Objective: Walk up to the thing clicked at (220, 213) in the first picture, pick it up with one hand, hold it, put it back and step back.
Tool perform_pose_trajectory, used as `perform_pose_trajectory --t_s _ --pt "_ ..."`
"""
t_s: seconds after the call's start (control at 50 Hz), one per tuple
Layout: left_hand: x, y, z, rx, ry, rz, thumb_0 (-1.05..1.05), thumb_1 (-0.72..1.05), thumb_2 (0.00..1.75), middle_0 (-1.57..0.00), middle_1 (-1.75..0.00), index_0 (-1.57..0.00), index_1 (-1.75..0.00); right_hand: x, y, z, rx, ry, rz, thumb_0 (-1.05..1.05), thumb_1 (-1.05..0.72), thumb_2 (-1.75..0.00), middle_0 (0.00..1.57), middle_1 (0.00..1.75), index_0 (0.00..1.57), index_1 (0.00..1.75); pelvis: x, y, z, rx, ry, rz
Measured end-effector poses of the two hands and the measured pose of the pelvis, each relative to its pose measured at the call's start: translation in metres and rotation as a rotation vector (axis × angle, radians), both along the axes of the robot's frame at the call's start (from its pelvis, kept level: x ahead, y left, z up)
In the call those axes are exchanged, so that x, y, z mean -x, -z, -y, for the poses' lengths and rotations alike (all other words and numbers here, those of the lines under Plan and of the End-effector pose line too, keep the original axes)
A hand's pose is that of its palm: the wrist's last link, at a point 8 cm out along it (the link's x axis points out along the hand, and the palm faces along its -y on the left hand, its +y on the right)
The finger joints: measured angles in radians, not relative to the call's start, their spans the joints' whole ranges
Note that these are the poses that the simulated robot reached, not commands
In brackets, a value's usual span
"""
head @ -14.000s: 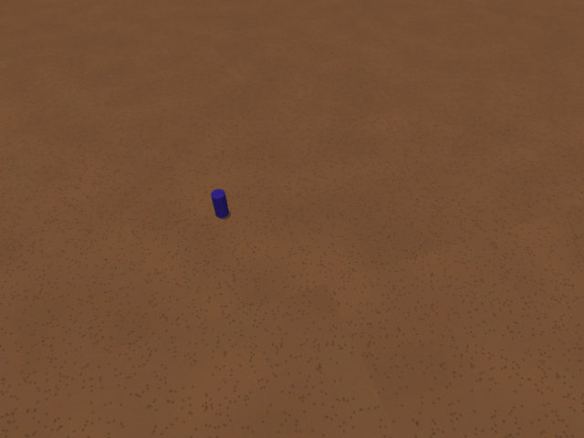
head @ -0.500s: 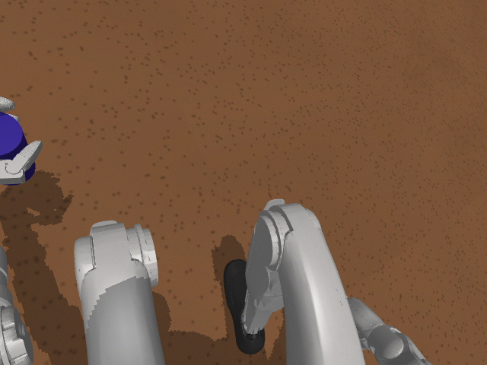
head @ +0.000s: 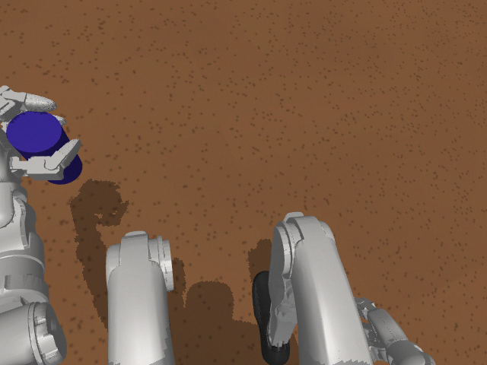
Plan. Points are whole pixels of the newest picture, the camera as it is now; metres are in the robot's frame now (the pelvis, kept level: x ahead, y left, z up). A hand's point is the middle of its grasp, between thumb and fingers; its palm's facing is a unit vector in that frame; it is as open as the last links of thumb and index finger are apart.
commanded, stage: settle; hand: left
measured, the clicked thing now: (50, 151) +0.45 +0.28 -0.09
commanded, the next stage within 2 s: lift in 0.68 s
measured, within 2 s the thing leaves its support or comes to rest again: neither
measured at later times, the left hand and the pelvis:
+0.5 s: hand (34, 130) +0.45 +0.27 -0.01, palm faces +0.25 -0.97 -0.07, open 6.3 cm; pelvis +0.00 +0.00 +0.02, yaw +2 degrees
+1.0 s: hand (32, 119) +0.45 +0.26 +0.02, palm faces +0.24 -0.97 -0.06, open 5.8 cm; pelvis +0.00 +0.00 +0.04, yaw +3 degrees
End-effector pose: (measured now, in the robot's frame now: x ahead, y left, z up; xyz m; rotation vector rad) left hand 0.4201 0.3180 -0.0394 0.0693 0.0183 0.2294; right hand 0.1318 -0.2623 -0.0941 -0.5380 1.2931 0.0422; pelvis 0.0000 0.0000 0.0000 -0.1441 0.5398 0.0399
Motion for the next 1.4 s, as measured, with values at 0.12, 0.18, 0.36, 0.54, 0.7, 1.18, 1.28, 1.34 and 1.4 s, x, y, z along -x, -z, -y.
perform_pose_trajectory --t_s 0.12,0.18,0.36,0.54,0.7,1.18,1.28,1.34,1.4 --pt "0.002 -0.012 0.006 0.013 -0.003 -0.004 0.03 -0.18 1.02 -0.79 -0.98 -0.86 -1.02 -0.004 -0.005 0.007 0.001 0.016 0.024 0.00 -0.90 -0.90 0.20 0.30 0.20 0.30 0.000 -0.006 0.003 -0.017 -0.003 -0.007" --pt "0.004 -0.017 0.007 0.010 -0.009 -0.005 0.03 -0.18 1.03 -0.79 -0.99 -0.86 -1.02 -0.005 -0.007 0.008 0.001 0.024 0.038 0.01 -0.90 -0.90 0.20 0.30 0.20 0.30 0.001 -0.009 0.004 -0.022 -0.004 -0.008" --pt "0.005 -0.030 0.006 0.002 -0.006 -0.011 0.03 -0.18 1.03 -0.80 -1.00 -1.05 -1.21 -0.001 -0.014 0.005 -0.008 0.041 0.046 0.01 -0.90 -0.90 0.20 0.30 0.20 0.30 0.002 -0.018 0.003 -0.030 -0.009 -0.016" --pt "0.005 -0.041 0.004 0.003 -0.029 -0.008 0.03 -0.19 1.04 -0.80 -1.01 -1.19 -1.37 0.008 -0.017 0.002 -0.020 0.057 0.036 0.01 -0.90 -0.90 0.20 0.30 0.20 0.30 0.004 -0.024 0.002 -0.036 -0.015 -0.015" --pt "0.002 -0.047 0.007 0.005 -0.026 -0.005 0.03 -0.19 1.04 -0.80 -1.02 -1.23 -1.43 0.018 -0.018 0.002 -0.025 0.072 0.019 0.01 -0.90 -0.90 0.20 0.30 0.20 0.30 0.005 -0.027 0.003 -0.041 -0.017 -0.017" --pt "0.011 -0.097 0.012 0.019 -0.011 0.012 0.03 -0.19 1.04 -0.79 -1.03 -1.33 -1.44 0.008 -0.044 0.002 -0.055 0.123 0.072 0.01 -0.93 -0.90 0.20 0.29 0.20 0.30 0.001 -0.059 0.005 -0.060 -0.023 -0.034" --pt "0.018 -0.119 0.016 0.015 0.003 0.002 0.03 -0.19 1.04 -0.79 -1.03 -1.35 -1.43 -0.006 -0.064 0.000 -0.068 0.127 0.122 0.01 -0.93 -0.90 0.20 0.29 0.20 0.30 -0.002 -0.078 0.005 -0.063 -0.026 -0.039" --pt "0.024 -0.137 0.017 0.017 -0.003 0.008 0.03 -0.19 1.03 -0.79 -1.03 -1.35 -1.43 -0.015 -0.078 -0.002 -0.073 0.128 0.151 0.01 -0.93 -0.90 0.20 0.29 0.20 0.30 -0.003 -0.092 0.005 -0.065 -0.027 -0.037" --pt "0.029 -0.155 0.019 0.021 -0.012 0.014 0.03 -0.18 1.04 -0.79 -1.03 -1.36 -1.43 -0.024 -0.093 -0.004 -0.079 0.129 0.179 0.01 -0.92 -0.90 0.20 0.29 0.20 0.30 -0.005 -0.106 0.004 -0.068 -0.028 -0.031"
